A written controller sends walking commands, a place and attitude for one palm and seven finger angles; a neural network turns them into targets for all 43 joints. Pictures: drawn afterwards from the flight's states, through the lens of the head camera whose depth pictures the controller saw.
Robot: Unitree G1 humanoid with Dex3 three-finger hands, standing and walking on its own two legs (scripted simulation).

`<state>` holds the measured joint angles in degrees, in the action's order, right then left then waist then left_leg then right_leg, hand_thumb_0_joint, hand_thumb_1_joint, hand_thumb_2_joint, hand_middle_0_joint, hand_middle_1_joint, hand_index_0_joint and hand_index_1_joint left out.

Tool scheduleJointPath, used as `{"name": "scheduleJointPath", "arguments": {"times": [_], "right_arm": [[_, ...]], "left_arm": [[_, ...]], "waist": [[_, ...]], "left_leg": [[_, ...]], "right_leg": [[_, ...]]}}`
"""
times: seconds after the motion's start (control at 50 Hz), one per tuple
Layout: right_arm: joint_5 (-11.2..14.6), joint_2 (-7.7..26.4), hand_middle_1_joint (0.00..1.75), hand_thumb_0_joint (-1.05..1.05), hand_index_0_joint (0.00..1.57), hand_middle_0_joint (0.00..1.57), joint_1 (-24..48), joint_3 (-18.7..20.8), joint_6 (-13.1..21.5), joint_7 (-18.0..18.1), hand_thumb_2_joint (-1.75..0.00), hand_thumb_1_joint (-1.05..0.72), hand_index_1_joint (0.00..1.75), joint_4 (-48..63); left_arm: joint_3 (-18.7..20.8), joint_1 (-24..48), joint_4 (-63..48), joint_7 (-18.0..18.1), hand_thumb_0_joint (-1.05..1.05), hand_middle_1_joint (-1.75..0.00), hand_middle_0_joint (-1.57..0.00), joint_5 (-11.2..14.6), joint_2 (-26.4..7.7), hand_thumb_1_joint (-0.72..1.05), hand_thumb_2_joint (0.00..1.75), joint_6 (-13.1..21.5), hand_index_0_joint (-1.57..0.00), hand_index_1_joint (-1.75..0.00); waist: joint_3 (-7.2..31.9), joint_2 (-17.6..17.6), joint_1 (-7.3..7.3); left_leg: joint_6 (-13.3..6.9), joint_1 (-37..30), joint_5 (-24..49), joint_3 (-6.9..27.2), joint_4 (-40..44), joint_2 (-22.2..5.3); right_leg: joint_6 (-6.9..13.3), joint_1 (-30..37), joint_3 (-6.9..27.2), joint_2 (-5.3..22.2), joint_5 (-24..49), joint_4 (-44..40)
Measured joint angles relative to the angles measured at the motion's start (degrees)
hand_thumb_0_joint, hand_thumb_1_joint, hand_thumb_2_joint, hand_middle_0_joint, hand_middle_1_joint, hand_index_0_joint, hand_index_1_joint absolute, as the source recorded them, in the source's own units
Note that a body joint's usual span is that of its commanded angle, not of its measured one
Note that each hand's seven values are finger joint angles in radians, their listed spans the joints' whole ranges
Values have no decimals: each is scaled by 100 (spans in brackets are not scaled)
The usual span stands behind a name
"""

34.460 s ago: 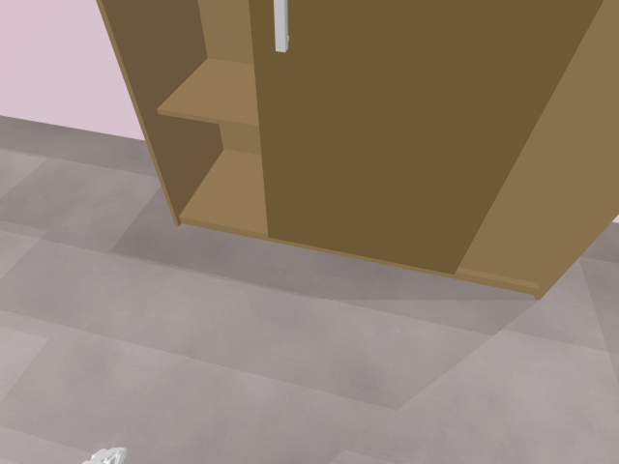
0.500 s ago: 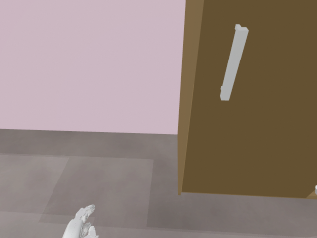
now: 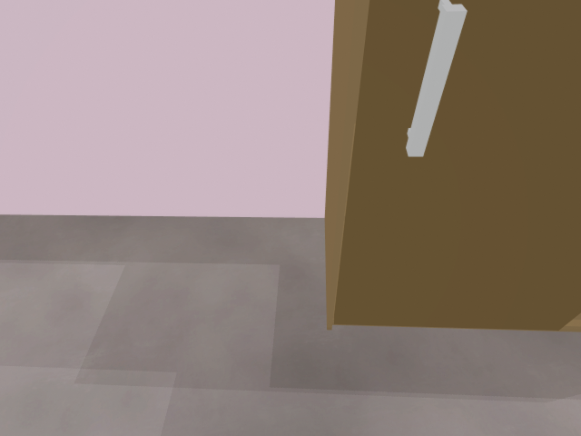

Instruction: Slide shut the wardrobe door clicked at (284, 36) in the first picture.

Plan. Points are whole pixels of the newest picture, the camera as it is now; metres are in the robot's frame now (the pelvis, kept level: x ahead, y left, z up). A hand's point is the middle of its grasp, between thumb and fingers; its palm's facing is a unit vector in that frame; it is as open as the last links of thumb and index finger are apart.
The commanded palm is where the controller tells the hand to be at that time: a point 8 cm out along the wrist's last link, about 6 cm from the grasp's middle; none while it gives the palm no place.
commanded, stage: let the arm hang, fingers relaxed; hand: right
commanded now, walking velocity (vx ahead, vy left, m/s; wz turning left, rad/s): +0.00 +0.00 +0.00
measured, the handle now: (428, 84) +0.58 -0.17 +0.20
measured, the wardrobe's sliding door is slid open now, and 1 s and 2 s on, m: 0.00 0.00 0.00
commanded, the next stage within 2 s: look to check the result in 0.78 s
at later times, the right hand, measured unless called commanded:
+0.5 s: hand out of the picture +0.01 -0.21 -0.16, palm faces +0.00 +0.97 -0.26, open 7.4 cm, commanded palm none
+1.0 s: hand out of the picture +0.08 -0.20 -0.16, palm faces -0.02 +0.96 -0.27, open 7.4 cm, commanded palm none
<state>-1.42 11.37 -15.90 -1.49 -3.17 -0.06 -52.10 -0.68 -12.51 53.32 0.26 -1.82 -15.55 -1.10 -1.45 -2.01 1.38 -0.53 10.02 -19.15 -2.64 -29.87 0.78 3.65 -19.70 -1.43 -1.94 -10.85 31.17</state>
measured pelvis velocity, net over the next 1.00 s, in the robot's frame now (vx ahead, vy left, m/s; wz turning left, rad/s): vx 0.04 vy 0.01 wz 0.01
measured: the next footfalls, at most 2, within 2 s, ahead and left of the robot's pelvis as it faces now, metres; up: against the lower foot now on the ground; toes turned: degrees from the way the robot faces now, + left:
none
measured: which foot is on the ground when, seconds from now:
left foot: down 0.00-1.00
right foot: down 0.00-1.00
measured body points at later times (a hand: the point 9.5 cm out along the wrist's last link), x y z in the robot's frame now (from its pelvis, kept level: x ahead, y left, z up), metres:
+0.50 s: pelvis +0.02 -0.01 +0.01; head +0.02 +0.00 +0.46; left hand +0.04 +0.23 -0.15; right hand +0.01 -0.26 -0.14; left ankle -0.03 +0.12 -0.73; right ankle +0.06 -0.08 -0.73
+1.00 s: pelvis +0.04 +0.01 +0.01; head +0.06 +0.01 +0.46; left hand +0.07 +0.28 -0.14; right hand +0.08 -0.25 -0.14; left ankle -0.03 +0.12 -0.73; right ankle +0.06 -0.08 -0.73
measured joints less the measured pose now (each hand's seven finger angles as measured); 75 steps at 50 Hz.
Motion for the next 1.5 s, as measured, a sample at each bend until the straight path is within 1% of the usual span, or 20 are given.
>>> {"name": "scheduleJointPath", "arguments": {"times": [0.06,0.16,0.28,0.46,0.68,0.86,1.14,1.34,1.5], "right_arm": [[30,2,30,1,20,20,-178,54,73,18,-90,-95,30,-581],[60,76,30,1,20,20,-459,109,176,54,-90,-94,30,-1219],[71,148,30,1,20,20,-523,132,211,126,-90,-92,30,-1549],[58,125,30,1,20,20,-122,133,315,166,-90,-91,30,-1444],[52,22,30,0,20,20,418,136,400,136,-90,-91,30,-1224],[66,128,30,0,20,20,541,171,400,119,-90,-91,30,-1256],[81,393,30,0,20,20,554,214,384,134,-90,-91,30,-1361],[78,434,30,0,20,20,670,204,395,119,-90,-91,30,-1336],[76,444,30,0,20,20,745,211,408,112,-90,-91,30,-1311]], "left_arm": [[-9,-212,370,44,1,-30,-20,13,123,90,90,-38,-20,-30],[16,-398,823,111,1,-30,-20,58,274,90,90,-53,-20,-30],[41,-356,1022,138,1,-30,-20,75,402,90,90,-42,-20,-30],[52,-87,1062,103,1,-30,-20,61,482,90,90,21,-20,-30],[67,135,1081,99,1,-30,-20,47,318,90,90,107,-20,-30],[72,180,1148,112,1,-30,-20,50,141,91,90,116,-20,-30],[55,365,1165,110,1,-30,-20,72,13,90,90,106,-20,-30],[46,562,1131,100,1,-30,-20,76,-57,90,90,114,-20,-30],[54,635,1118,106,1,-30,-20,75,-103,90,90,123,-20,-30]], "waist": [[-118,-70,-102],[-209,29,-198],[-183,219,-198],[1,323,-177],[48,207,-107],[-60,151,-76],[-136,195,-121],[-115,202,-145],[-114,169,-135]], "left_leg": [[-16,-121,149,-23,306,18],[-2,-315,296,-27,645,15],[32,-432,310,29,734,-35],[62,-486,256,98,711,-124],[47,-615,248,114,835,-129],[12,-741,265,110,1002,-97],[-40,-928,269,125,1186,-47],[-74,-1011,277,135,1276,-23],[-107,-1050,295,158,1345,13]], "right_leg": [[-16,91,32,5,120,-245],[-9,243,44,-9,215,-490],[24,401,-13,-52,239,-634],[47,571,-86,-131,283,-830],[15,711,-95,-139,280,-967],[-30,790,-80,-111,239,-1025],[-96,924,-78,-65,163,-1075],[-138,1004,-79,-43,157,-1145],[-177,1035,-93,-5,145,-1176]]}}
